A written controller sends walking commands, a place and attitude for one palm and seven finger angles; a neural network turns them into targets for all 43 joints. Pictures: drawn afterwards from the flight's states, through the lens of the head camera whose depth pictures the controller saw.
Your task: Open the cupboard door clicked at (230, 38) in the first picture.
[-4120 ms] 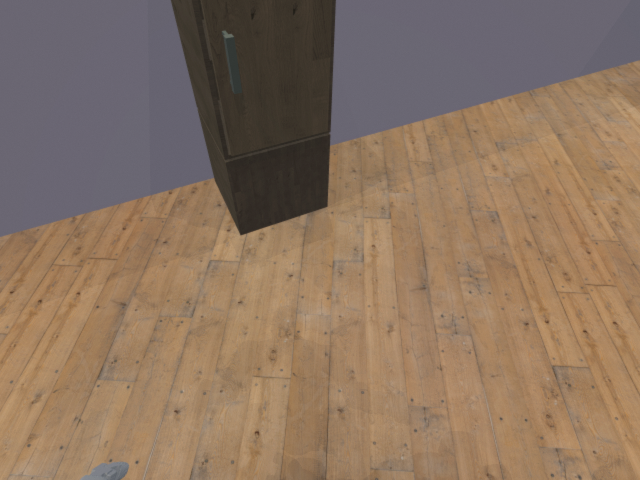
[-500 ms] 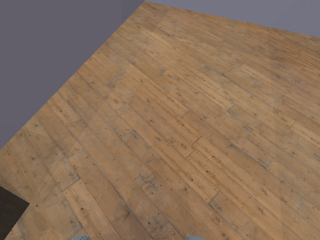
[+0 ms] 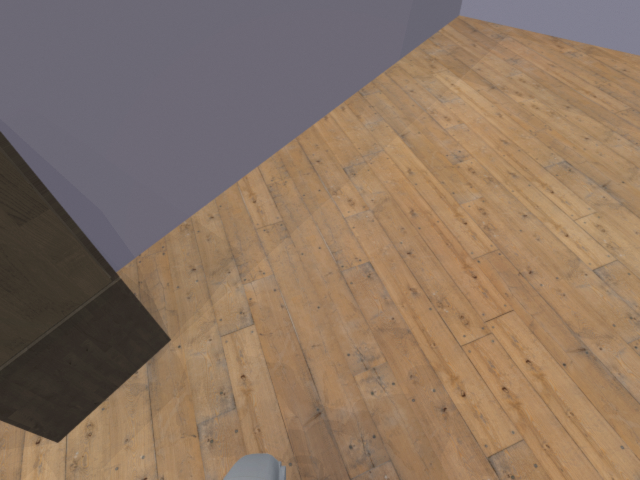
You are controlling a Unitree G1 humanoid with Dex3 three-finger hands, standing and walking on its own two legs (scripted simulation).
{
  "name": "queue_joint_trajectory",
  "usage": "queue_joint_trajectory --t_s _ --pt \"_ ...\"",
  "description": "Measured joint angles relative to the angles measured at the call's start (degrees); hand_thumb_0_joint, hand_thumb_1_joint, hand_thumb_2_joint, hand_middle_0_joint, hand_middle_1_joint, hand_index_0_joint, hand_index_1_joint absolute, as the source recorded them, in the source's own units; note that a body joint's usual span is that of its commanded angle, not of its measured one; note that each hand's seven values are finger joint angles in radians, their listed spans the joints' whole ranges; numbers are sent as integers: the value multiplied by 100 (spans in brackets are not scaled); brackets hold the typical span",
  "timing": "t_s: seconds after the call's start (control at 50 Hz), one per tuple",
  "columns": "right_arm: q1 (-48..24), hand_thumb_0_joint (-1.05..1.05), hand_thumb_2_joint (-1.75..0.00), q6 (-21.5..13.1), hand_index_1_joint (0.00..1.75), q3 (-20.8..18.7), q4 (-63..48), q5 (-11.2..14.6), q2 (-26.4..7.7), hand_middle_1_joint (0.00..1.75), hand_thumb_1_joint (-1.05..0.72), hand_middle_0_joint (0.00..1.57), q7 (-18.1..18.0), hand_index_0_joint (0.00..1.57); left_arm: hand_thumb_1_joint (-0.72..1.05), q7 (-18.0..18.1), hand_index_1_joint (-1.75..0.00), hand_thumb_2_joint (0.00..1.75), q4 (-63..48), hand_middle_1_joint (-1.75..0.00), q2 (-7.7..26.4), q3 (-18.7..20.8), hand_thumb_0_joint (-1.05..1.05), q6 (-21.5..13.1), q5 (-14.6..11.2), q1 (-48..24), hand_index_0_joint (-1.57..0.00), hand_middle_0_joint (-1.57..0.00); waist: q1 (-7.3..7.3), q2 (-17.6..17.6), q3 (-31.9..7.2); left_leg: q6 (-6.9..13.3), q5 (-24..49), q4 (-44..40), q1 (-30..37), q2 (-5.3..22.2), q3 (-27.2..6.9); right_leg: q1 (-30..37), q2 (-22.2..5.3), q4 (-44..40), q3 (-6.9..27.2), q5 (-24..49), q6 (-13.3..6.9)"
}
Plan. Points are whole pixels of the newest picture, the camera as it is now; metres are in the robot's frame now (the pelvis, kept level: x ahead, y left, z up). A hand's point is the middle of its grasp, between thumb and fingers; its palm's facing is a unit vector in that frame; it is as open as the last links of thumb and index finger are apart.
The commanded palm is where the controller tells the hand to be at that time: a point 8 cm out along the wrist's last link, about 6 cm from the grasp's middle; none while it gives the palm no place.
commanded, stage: turn to face it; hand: left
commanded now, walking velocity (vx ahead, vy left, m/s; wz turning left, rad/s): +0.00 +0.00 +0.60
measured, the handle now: out of the picture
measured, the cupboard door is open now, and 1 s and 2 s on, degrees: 0 0 0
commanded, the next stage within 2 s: take the last steps up to it in 1.44 s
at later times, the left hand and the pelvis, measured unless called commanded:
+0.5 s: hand out of the picture -0.03 +0.29 -0.17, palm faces +0.36 -0.90 -0.24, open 7.4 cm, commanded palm none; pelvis -0.03 +0.06 +0.00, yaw +18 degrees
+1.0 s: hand out of the picture -0.07 +0.22 -0.14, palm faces +0.58 -0.77 -0.28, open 7.4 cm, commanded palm none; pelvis -0.04 +0.00 +0.00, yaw +37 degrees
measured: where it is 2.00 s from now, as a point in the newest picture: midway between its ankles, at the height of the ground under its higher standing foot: outside the picture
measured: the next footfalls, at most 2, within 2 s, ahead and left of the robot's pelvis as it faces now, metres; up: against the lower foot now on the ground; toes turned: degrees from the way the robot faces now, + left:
left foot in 0.22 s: +0.02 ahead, +0.15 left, +0.00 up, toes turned +16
right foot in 0.76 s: +0.05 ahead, -0.07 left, +0.00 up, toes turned +27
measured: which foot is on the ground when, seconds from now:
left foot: up 0.00-0.20, down 0.22-0.76, up 0.78-1.00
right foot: down 0.00-0.22, up 0.24-0.74, down 0.76-1.00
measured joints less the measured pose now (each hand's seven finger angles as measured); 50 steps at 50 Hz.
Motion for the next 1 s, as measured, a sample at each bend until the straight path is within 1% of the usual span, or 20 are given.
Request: queue_joint_trajectory --t_s 0.08,0.16,0.2,0.22,0.24,0.26,0.28,0.34,0.38,0.44,0.56,0.68,0.74,0.76,0.78,0.82,0.86,0.9,0.94,1.0 --pt "-305 1 -90 1 30 66 -115 26 -35 30 -91 19 22 19 90 -20 -30 90 111 -30 148 20 1 60 34 264 -20 -20 162 -99 69 47 -154 -733 290 15 177 -56 -145 112 -243 -32 64" --pt "-510 1 -90 -86 30 169 -283 57 37 30 -91 19 41 19 90 -48 -30 90 225 -30 366 104 1 130 53 440 -20 -20 314 -247 105 176 -225 -1847 764 -27 471 -177 -331 386 -499 -137 185" --pt "-541 1 -90 -162 30 220 -388 55 78 30 -91 19 59 19 90 -68 -30 90 260 -30 483 158 1 160 32 526 -20 -20 350 -310 74 262 184 -2668 1125 -62 626 -290 -458 694 -635 -275 287" --pt "-558 1 -90 -223 30 237 -432 45 104 30 -91 19 67 19 90 -82 -30 90 275 -30 546 192 1 187 10 555 -20 -20 360 -368 68 420 493 -2892 1194 -113 631 -432 -559 1008 -590 -374 364" --pt "-584 1 -90 -275 30 258 -459 48 157 30 -91 19 66 19 90 -84 -30 90 299 -30 611 221 1 246 -2 529 -20 -20 391 -459 112 572 514 -2790 1140 -188 625 -635 -592 1478 -305 -829 492" --pt "-587 1 -90 -323 30 288 -473 56 201 30 -91 19 59 19 90 -70 -30 90 321 -30 652 234 1 325 0 491 -20 -20 411 -487 136 682 458 -2702 1104 -218 591 -860 -512 2004 43 -1220 586" --pt "-561 1 -90 -356 30 316 -483 58 241 30 -91 19 39 20 90 -57 -30 90 342 -30 670 248 1 389 -2 440 -20 -20 402 -471 138 750 424 -2692 1096 -229 523 -1068 -395 2496 341 -1398 647" --pt "-423 1 -90 -360 30 368 -442 49 354 30 -90 20 -12 20 91 -90 -30 90 314 -30 677 284 1 416 -12 263 -20 -20 342 -407 98 798 594 -3003 1183 -291 281 -1511 -171 3387 887 -1053 763" --pt "-325 1 -90 -342 30 388 -382 55 418 30 -90 20 -18 20 91 -115 -30 90 227 -30 655 285 1 369 -13 158 -20 -20 309 -386 65 822 785 -3273 1260 -359 149 -1656 -114 3535 1099 -713 815" --pt "-162 1 -90 -325 30 391 -312 62 497 30 -90 20 -17 20 91 -120 -30 90 106 -30 599 271 1 317 -13 13 -20 -20 234 -355 -2 867 1000 -3565 1314 -462 -33 -1708 -52 3436 1304 -459 871" --pt "185 1 -90 -308 30 312 -219 31 576 30 -90 20 -27 20 91 -74 -30 90 -44 -30 458 243 1 301 -38 -319 -20 -20 -16 -255 -80 874 1210 -3722 1223 -647 -406 -1442 156 2718 1467 -653 887" --pt "493 1 -90 -235 30 197 -100 -5 491 30 -90 20 -55 20 91 -33 -30 90 -234 -30 284 178 1 257 -93 -640 -20 -20 -250 -77 -91 764 1320 -3624 995 -822 -787 -992 488 1719 1525 -884 762" --pt "623 1 -90 -169 30 127 -56 7 408 30 -90 20 -54 20 91 -22 -30 90 -347 -30 204 121 1 181 -123 -672 -20 -20 -300 27 -136 650 1328 -3471 833 -935 -978 -501 618 634 1490 -507 658" --pt "673 1 -90 -147 30 101 -60 29 379 30 -90 20 -46 20 91 -17 -30 90 -394 -30 190 104 1 137 -113 -640 -20 -20 -283 44 -173 603 1264 -3308 723 -983 -1003 -324 607 173 1472 -262 542" --pt "670 1 -90 -119 30 64 -37 41 332 30 -90 20 -50 20 90 -3 -30 90 -394 -30 140 87 1 110 -83 -631 -20 -20 -275 135 -142 522 799 -2920 569 -976 -1004 -317 632 158 1405 -78 395" --pt "693 1 -90 -48 30 9 -5 13 265 30 -90 20 -40 20 90 8 -30 90 -386 -30 70 32 1 127 -65 -552 -20 -20 -291 198 -126 410 -6 -1775 201 -955 -758 -247 555 211 1247 -42 216" --pt "699 1 -90 0 30 -19 11 -11 210 30 -90 20 2 20 90 10 -30 90 -353 -30 36 9 1 145 -63 -435 -20 -20 -289 193 -130 323 -65 -666 -95 -827 -488 -104 452 92 1125 -26 174" --pt "696 1 -90 8 30 -30 4 -14 171 30 -90 20 39 20 90 11 -30 90 -296 -30 24 -4 1 140 -57 -350 -20 -20 -306 177 -117 227 116 61 -256 -630 -321 8 361 -19 983 10 181" --pt "681 1 -90 16 30 -26 3 -12 155 30 -91 20 60 20 90 15 -30 90 -247 -30 22 -9 1 123 -46 -288 -20 -20 -303 132 -90 140 203 320 -260 -437 -228 73 259 -60 835 16 192" --pt "599 1 -90 47 30 0 42 -3 147 30 -91 19 69 20 90 2 -30 90 -199 -30 29 -17 1 86 -26 -197 -20 -20 -237 40 -38 51 75 50 -60 -220 -144 113 96 -42 620 -16 221"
